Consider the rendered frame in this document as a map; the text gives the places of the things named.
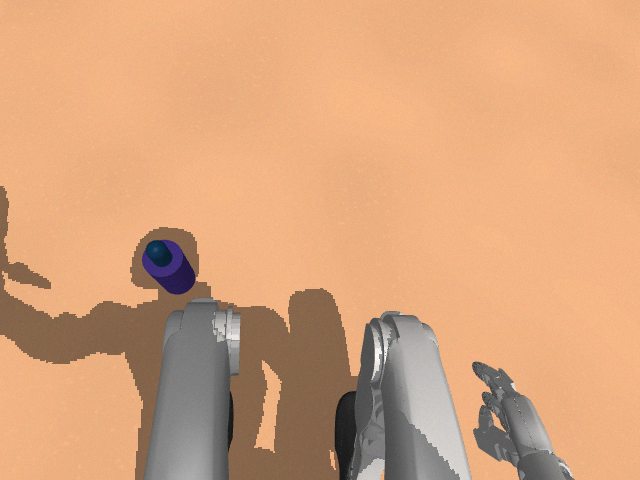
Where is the bottle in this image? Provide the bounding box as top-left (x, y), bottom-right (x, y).
top-left (142, 240), bottom-right (195, 295)

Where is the right robot arm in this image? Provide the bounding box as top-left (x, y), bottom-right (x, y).
top-left (517, 453), bottom-right (574, 480)

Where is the right robot hand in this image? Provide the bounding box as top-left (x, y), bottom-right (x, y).
top-left (472, 361), bottom-right (555, 468)

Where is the right robot foot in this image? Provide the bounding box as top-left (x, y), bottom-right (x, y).
top-left (335, 391), bottom-right (357, 480)

